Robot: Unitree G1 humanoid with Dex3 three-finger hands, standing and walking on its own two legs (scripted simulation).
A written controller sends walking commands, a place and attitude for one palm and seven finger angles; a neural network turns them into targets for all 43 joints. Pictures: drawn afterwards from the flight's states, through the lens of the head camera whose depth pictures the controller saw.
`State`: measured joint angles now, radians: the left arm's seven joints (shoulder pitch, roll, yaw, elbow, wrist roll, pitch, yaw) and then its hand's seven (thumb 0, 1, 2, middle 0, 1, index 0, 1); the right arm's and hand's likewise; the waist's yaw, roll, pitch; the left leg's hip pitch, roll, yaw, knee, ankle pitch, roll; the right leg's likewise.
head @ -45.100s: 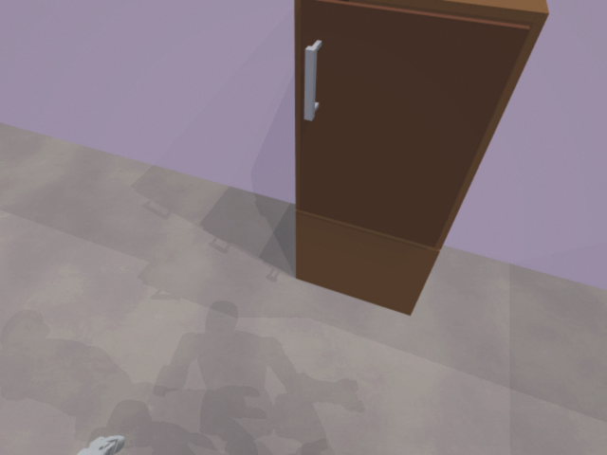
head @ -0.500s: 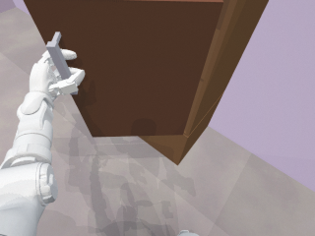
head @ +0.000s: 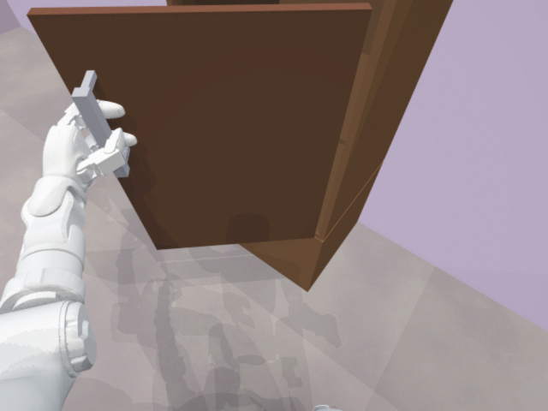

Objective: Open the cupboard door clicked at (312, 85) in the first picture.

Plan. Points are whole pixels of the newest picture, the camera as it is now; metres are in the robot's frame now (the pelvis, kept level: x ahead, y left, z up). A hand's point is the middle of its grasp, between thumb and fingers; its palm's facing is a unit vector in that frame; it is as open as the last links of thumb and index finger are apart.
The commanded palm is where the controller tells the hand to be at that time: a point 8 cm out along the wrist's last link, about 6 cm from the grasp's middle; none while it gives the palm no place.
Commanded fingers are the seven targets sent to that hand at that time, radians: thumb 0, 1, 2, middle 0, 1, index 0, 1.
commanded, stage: pull the door open along its arc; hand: left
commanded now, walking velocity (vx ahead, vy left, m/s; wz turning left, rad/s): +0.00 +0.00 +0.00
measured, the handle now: (107, 128) +0.51 +0.23 +0.12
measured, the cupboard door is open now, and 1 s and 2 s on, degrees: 42 78 77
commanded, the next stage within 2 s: open thumb and fingers to let go in 0.72 s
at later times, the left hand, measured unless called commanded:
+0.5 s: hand (151, 250) +0.30 +0.13 +0.13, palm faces +0.28 -0.96 +0.09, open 6.1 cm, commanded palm +0.23 +0.20 +0.12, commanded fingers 0.00 0.90 0.90 -0.40 -1.35 -0.40 -1.35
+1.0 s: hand (188, 278) +0.26 +0.09 +0.12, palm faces +0.43 -0.90 -0.01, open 6.2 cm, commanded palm +0.21 +0.13 +0.12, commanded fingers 0.00 0.20 0.60 -0.35 -1.27 -0.35 -1.27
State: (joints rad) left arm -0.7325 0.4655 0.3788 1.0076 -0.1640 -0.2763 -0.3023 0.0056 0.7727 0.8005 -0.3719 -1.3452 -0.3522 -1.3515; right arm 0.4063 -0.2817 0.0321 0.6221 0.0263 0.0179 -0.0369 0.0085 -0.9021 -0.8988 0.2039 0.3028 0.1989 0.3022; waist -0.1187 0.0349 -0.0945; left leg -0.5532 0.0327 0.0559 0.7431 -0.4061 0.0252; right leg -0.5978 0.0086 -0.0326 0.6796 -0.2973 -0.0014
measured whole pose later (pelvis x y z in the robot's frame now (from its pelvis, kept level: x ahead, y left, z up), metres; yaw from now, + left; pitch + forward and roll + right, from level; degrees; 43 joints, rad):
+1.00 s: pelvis +0.00 -0.04 +0.01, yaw +4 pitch -1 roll +0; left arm 0.21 -0.04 -0.15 -0.21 0.01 0.06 0.44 0.01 0.64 0.77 -0.36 -1.31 -0.36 -1.32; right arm 0.18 -0.21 0.03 0.59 -0.05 0.08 -0.04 0.01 -0.90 -0.90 0.20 0.30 0.20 0.30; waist 0.02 0.06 -0.03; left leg -0.23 0.03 -0.01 0.61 -0.37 -0.02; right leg -0.28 0.01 -0.10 0.61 -0.32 -0.05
